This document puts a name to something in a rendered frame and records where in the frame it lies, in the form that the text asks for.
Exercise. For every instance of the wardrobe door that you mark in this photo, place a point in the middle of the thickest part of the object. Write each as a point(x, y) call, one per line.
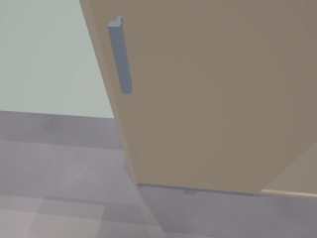
point(224, 92)
point(300, 176)

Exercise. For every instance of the handle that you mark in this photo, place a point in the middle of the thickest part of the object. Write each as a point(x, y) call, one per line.
point(118, 44)

